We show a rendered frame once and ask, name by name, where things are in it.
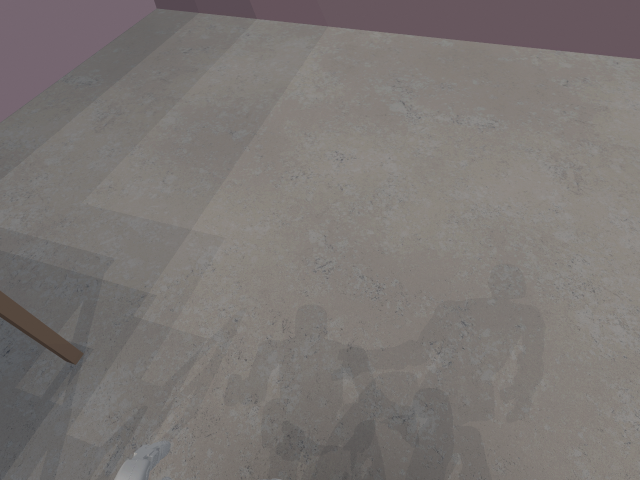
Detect table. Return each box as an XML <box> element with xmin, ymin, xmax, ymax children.
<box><xmin>0</xmin><ymin>291</ymin><xmax>84</xmax><ymax>365</ymax></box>

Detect robot left hand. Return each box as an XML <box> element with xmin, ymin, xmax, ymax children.
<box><xmin>114</xmin><ymin>441</ymin><xmax>172</xmax><ymax>480</ymax></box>

